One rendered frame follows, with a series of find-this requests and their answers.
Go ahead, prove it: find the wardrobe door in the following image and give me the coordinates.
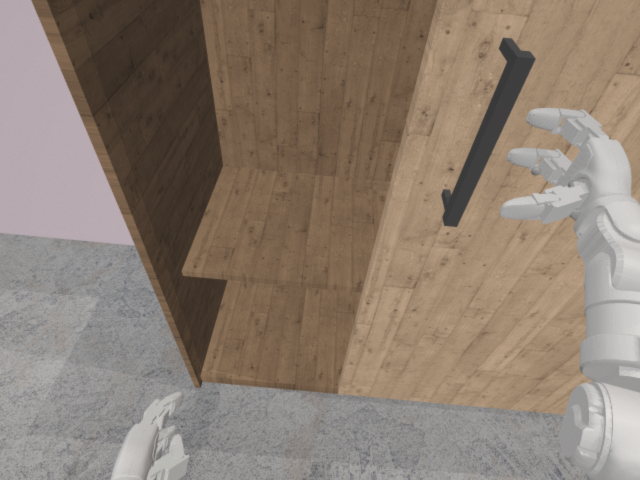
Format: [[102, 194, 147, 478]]
[[338, 0, 640, 415]]

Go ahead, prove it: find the left robot hand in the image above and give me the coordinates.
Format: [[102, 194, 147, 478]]
[[110, 392, 189, 480]]

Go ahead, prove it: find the handle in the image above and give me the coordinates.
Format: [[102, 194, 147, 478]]
[[441, 38, 536, 227]]

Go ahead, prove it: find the right robot forearm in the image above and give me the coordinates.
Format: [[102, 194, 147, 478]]
[[573, 195, 640, 393]]

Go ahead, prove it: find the robot right upper arm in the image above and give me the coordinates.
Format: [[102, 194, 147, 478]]
[[559, 382, 640, 480]]

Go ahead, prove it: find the right robot hand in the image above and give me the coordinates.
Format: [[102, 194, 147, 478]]
[[500, 108, 631, 224]]

